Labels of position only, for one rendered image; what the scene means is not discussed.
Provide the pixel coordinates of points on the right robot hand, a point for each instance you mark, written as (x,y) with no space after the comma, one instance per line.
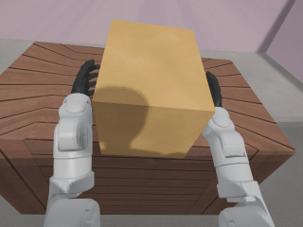
(215,89)

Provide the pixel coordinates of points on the robot right forearm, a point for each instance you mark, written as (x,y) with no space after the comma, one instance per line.
(235,179)

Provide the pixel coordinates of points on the left robot hand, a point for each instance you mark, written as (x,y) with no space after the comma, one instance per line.
(82,84)

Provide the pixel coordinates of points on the right robot upper arm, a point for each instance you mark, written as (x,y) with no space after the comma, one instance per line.
(244,216)

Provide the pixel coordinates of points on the left robot upper arm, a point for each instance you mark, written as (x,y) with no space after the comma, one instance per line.
(73,213)

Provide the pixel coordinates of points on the robot left forearm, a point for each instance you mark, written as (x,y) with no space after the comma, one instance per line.
(72,150)

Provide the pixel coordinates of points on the carton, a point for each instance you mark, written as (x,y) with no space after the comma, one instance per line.
(152,98)

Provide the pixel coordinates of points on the pedestal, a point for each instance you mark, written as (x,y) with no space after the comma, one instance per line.
(33,89)

